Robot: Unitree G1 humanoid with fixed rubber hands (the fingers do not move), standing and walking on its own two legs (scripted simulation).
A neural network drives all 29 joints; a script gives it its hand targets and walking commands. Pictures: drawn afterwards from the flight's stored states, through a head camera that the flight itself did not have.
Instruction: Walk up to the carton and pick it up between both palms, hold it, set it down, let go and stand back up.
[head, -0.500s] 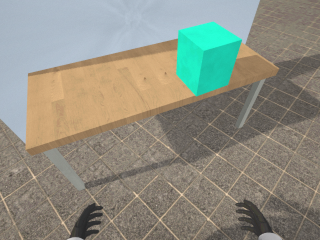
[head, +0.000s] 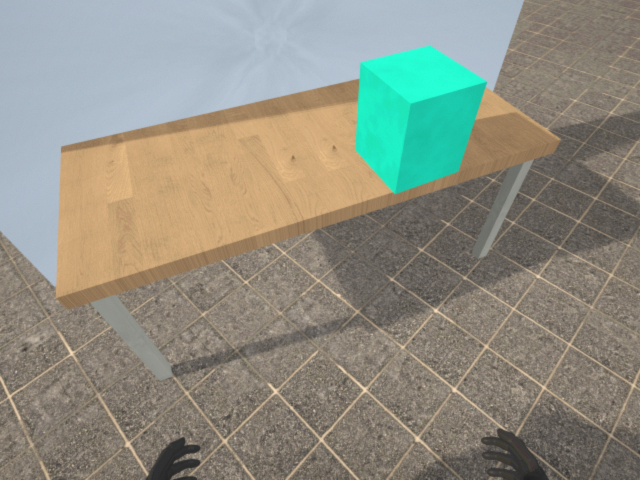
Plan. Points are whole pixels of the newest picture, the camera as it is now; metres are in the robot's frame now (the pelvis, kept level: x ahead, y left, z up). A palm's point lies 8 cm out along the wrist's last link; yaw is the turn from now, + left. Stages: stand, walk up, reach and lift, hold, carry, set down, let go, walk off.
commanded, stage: stand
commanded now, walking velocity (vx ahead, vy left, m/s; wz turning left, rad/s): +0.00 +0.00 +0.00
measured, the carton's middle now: (412, 120) +0.92 -0.22 -0.07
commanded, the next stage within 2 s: none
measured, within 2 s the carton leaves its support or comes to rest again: neither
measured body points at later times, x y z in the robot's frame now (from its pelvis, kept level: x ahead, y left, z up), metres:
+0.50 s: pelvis -0.01 +0.00 +0.00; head +0.00 +0.00 +0.45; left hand +0.10 +0.25 -0.11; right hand +0.11 -0.24 -0.10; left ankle +0.00 +0.12 -0.72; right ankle +0.00 -0.12 -0.72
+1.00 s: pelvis -0.02 +0.00 +0.01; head -0.01 +0.00 +0.46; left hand +0.08 +0.24 -0.11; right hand +0.09 -0.24 -0.11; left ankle +0.00 +0.12 -0.72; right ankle +0.00 -0.12 -0.72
